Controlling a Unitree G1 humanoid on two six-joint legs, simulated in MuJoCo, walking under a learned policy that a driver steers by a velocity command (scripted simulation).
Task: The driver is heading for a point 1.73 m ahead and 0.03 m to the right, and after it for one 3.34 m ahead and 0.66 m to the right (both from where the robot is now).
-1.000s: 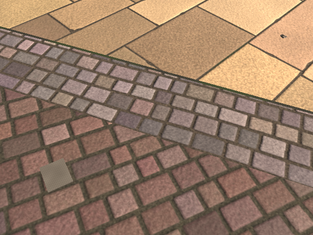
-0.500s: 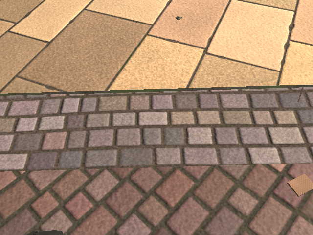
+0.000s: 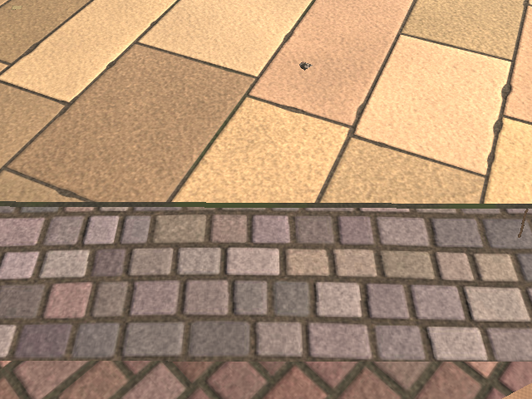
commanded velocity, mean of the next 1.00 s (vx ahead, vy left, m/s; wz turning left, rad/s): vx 0.02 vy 0.00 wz -0.01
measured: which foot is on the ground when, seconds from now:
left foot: down 0.00-1.00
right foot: up 0.00-0.16, down 0.18-1.00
